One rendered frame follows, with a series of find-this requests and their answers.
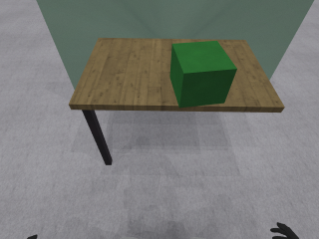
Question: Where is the table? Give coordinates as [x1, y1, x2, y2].
[69, 38, 285, 165]

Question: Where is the robot right hand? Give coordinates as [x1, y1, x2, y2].
[270, 222, 299, 239]

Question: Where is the carton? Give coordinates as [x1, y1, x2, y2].
[169, 41, 237, 108]

